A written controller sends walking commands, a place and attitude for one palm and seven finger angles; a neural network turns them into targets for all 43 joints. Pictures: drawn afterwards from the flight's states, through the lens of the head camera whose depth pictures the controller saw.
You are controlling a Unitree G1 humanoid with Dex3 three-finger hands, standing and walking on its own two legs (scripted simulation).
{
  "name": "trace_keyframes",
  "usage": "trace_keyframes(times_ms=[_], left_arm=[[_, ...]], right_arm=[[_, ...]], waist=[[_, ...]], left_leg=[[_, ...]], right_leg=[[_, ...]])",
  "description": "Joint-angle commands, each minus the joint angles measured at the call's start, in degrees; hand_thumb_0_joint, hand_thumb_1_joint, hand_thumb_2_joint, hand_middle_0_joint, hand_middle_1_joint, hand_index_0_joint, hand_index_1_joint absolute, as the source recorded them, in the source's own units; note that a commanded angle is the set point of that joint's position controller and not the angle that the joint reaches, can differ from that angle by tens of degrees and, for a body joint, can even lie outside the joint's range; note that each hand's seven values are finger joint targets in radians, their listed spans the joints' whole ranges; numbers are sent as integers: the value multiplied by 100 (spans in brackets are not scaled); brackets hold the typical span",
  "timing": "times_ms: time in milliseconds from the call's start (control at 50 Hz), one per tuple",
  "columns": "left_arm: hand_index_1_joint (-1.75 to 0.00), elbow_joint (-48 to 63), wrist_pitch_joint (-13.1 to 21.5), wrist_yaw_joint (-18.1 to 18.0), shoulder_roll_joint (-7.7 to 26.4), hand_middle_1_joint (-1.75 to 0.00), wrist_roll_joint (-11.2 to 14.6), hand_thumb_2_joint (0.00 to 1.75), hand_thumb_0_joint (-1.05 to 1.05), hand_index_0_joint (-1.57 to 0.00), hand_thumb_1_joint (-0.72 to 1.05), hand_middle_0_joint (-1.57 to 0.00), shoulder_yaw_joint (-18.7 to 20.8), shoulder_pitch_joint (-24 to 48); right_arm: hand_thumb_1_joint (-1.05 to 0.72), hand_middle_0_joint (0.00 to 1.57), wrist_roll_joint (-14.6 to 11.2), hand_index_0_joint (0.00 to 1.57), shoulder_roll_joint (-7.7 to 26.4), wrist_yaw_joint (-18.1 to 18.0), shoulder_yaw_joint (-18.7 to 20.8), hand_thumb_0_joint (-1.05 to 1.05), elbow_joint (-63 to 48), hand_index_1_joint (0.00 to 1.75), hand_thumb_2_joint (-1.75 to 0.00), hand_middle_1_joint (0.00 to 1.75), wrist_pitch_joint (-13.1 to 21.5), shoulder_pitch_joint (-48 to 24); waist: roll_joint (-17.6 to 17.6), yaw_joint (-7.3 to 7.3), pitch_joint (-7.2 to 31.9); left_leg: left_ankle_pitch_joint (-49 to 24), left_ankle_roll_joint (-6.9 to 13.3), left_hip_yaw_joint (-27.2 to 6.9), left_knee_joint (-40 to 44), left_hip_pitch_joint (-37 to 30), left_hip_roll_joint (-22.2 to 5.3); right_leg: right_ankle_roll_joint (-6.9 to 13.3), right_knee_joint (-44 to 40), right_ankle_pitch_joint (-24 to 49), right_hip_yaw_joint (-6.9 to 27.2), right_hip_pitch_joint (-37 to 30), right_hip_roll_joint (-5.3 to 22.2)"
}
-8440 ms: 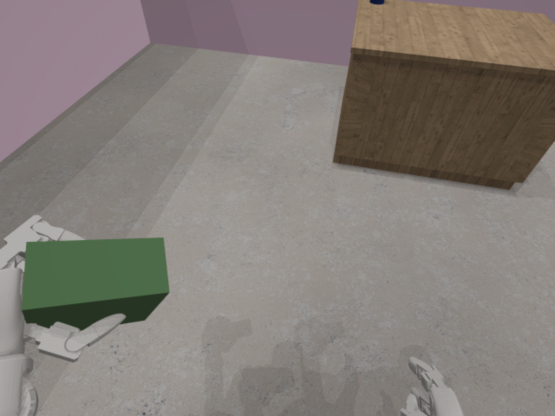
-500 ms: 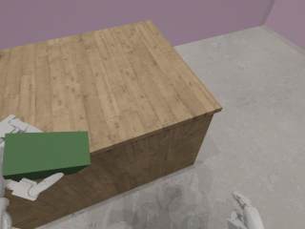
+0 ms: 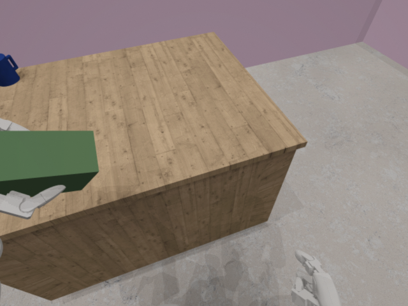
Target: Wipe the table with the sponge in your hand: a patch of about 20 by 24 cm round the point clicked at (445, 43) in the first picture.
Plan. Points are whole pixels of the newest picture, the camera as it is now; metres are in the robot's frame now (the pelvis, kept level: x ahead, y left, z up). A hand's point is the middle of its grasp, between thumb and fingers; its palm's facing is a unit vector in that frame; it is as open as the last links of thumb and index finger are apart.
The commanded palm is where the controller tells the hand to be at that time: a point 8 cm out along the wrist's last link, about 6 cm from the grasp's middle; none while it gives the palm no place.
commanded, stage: come to a stop and stand still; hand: left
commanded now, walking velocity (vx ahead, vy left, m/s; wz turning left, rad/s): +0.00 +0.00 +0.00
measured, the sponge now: (58, 165) +0.27 +0.25 +0.18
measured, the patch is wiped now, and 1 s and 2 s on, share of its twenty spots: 0.00 0.00 0.00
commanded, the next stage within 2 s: look again from close up in 0.90 s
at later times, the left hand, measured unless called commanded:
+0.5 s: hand (26, 186) +0.24 +0.29 +0.17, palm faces +0.39 -0.85 -0.36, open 10.2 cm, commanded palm +0.18 +0.32 +0.18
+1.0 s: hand (33, 176) +0.26 +0.30 +0.16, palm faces +0.38 -0.84 -0.38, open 10.2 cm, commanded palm +0.20 +0.33 +0.18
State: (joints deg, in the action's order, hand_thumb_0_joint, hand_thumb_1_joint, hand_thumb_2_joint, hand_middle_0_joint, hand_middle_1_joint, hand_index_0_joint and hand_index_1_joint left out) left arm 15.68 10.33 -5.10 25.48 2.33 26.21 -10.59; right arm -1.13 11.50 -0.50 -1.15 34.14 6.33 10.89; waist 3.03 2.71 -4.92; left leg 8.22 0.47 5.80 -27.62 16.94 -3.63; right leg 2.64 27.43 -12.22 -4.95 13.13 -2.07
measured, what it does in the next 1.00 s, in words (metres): shifts its weight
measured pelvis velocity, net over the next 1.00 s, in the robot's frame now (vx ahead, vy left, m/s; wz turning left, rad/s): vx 0.04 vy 0.05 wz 0.00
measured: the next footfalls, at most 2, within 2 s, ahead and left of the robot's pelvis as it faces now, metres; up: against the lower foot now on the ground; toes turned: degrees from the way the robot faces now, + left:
none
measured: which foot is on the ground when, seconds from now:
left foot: down 0.00-1.00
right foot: down 0.00-1.00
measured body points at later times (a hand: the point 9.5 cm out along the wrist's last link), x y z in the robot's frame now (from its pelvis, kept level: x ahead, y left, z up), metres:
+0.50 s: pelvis +0.01 +0.05 +0.01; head +0.02 +0.07 +0.45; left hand +0.21 +0.34 +0.18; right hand +0.19 -0.17 -0.06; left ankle +0.07 +0.12 -0.74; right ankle +0.03 -0.08 -0.74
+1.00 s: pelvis +0.04 +0.05 +0.01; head +0.06 +0.07 +0.46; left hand +0.23 +0.34 +0.18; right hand +0.23 -0.17 -0.06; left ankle +0.07 +0.12 -0.74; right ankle +0.03 -0.08 -0.74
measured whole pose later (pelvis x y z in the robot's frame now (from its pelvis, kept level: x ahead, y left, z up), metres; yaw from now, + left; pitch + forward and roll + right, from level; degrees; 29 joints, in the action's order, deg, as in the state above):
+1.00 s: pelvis +0.04 +0.05 +0.01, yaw +0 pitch -1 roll -1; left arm 25.5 9.7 -6.0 20.7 1.9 19.5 -23.8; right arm 0.1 11.1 -2.3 -1.8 32.6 5.7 10.2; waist -0.6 2.1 -3.0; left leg 10.5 4.0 3.8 -24.5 13.5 1.7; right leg -0.7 21.4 -12.2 -2.1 8.2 0.2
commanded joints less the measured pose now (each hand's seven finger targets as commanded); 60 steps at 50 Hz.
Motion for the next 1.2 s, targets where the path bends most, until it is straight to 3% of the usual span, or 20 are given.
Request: trace_keyframes(times_ms=[0,20,40,60,120,140,160,240,280,320,400,440,520,540,680,760,940,1020,1140,1180], left_arm=[[-160,1569,124,20,477,-160,30,130,0,-120,10,-120,-177,-1221],[-160,1669,116,-20,612,-160,23,130,0,-120,10,-120,-33,-1092],[-160,1936,131,-112,1011,-160,3,130,0,-120,10,-120,306,-892],[-160,1925,180,-129,820,-160,14,130,0,-120,10,-120,222,-731],[-160,2152,360,-214,898,-160,-33,130,0,-120,10,-120,272,-131],[-160,2389,411,-242,1121,-160,-68,130,0,-120,10,-120,414,71],[-160,2316,448,-236,890,-160,-87,130,0,-120,10,-120,255,86],[-160,2337,578,-214,704,-160,-166,130,0,-120,10,-120,132,-22],[-160,2292,626,-198,512,-160,-188,130,0,-120,10,-120,-27,-227],[-160,2016,616,-184,389,-160,-185,130,0,-120,10,-120,-95,-582],[-160,1727,561,-142,292,-160,-160,130,0,-120,10,-120,-225,-633],[-160,1783,548,-148,433,-160,-159,130,0,-120,10,-120,-123,-470],[-160,2000,516,-167,448,-160,-149,130,0,-120,10,-120,-134,-275],[-160,2158,504,-170,540,-160,-148,130,0,-120,10,-120,-76,-207],[-160,2521,409,-198,471,-160,-38,130,0,-120,10,-120,-95,-619],[-160,2373,358,-187,400,-160,-2,130,0,-120,10,-120,-74,-879],[-160,2412,337,-235,549,-160,7,130,0,-120,10,-120,18,-786],[-160,2282,338,-263,377,-160,-3,130,0,-120,10,-120,-161,-692],[-160,2269,349,-304,487,-160,-30,130,0,-120,10,-120,-60,-667],[-160,2093,329,-301,391,-160,-12,130,0,-120,10,-120,-108,-795]], right_arm=[[-90,20,-83,20,628,-68,264,0,-1176,30,-90,30,283,-381],[-90,20,-55,20,632,-121,248,0,-1171,30,-90,30,300,-366],[-90,20,-24,20,688,-189,242,0,-1161,30,-90,30,311,-452],[-90,20,5,20,621,-232,202,0,-1145,30,-90,30,358,-446],[-90,20,50,20,711,-314,223,0,-1091,30,-90,30,477,-434],[-90,20,68,20,750,-331,234,0,-1112,30,-90,30,509,-479],[-90,20,65,20,760,-319,246,0,-1083,30,-90,30,556,-427],[-90,20,55,20,746,-209,242,0,-1096,30,-90,30,753,-404],[-90,20,62,20,726,-157,234,0,-1051,30,-90,30,806,-367],[-90,20,82,20,725,-118,240,0,-1011,30,-90,30,795,-341],[-90,20,113,20,743,-118,233,0,-942,30,-90,30,709,-302],[-90,20,133,20,733,-146,214,0,-921,30,-90,30,671,-359],[-90,20,153,20,665,-192,168,0,-957,30,-90,30,592,-396],[-90,20,166,20,676,-205,155,0,-963,30,-90,30,582,-449],[-90,20,133,20,628,-183,153,0,-1029,30,-90,30,462,-469],[-90,20,110,20,642,-173,183,0,-1018,30,-90,30,340,-437],[-90,20,82,20,708,-254,227,0,-1055,30,-90,30,224,-566],[-90,20,83,20,724,-268,235,0,-1029,30,-90,30,222,-552],[-90,20,84,20,737,-303,254,0,-984,30,-90,30,229,-563],[-90,20,82,20,690,-301,236,0,-987,30,-90,30,217,-553]], waist=[[-1320,-11,819],[-1430,-47,791],[-1077,-62,768],[-909,-111,823],[-9,-120,597],[269,-103,563],[454,-119,592],[952,-41,756],[736,-45,800],[220,-43,728],[-135,-108,556],[123,-117,653],[57,-100,968],[272,-105,1067],[356,-73,1499],[328,-99,1453],[186,-113,1282],[155,-116,1046],[207,-119,1049],[-66,-102,1029]], left_leg=[[1035,137,-387,63,-604,9],[1077,105,-383,-35,-603,90],[953,93,-368,46,-765,103],[938,111,-440,136,-724,97],[1444,155,-652,497,-486,48],[1637,177,-790,733,-419,-38],[1945,229,-946,967,-237,-150],[2578,322,-1226,1549,270,-371],[2526,337,-1299,1542,254,-430],[2390,272,-1204,1350,234,-311],[2054,98,-1061,1197,-36,-111],[1719,71,-1069,1250,-311,-118],[1127,77,-1097,1203,-606,-172],[782,45,-1078,1199,-744,-160],[-1653,-144,-955,689,-1338,-165],[-1878,-209,-933,608,-1286,-174],[-655,-108,-960,818,-963,-121],[75,-15,-982,908,-710,-89],[160,19,-1007,956,-771,-68],[161,42,-994,903,-708,-75]], right_leg=[[-381,-1519,-1324,1150,450,901],[-236,-1595,-1762,1178,633,947],[-83,-1480,-1774,1154,795,933],[-44,-1335,-1705,1041,714,898],[-55,-1199,-1777,1127,652,688],[-73,-1058,-1701,1059,558,581],[-86,-821,-1457,889,291,461],[-156,-131,-669,474,-531,153],[-147,-180,-495,481,-585,170],[-137,-574,-562,612,-481,242],[-101,-1108,-878,790,-18,300],[-98,-1073,-643,764,50,281],[-124,-965,-49,708,-208,275],[-120,-841,132,651,-234,270],[-131,-550,966,419,-442,284],[-115,-585,1031,390,-493,318],[-105,-724,840,522,-585,396],[-89,-895,571,622,-564,437],[-80,-901,525,655,-535,440],[-94,-965,561,672,-584,471]])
